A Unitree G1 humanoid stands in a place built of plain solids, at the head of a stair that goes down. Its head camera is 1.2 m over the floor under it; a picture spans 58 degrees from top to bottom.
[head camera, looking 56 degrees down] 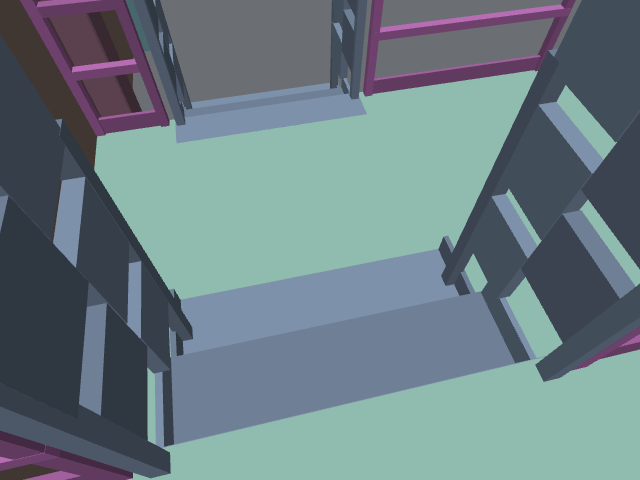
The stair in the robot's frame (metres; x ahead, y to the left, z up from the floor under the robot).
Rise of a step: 0.17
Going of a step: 0.30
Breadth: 1.12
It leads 13 degrees to the left of straight ahead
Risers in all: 3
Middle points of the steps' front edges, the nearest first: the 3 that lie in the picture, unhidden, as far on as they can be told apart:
0.30 -0.11 0.00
0.59 -0.04 -0.17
0.88 0.02 -0.35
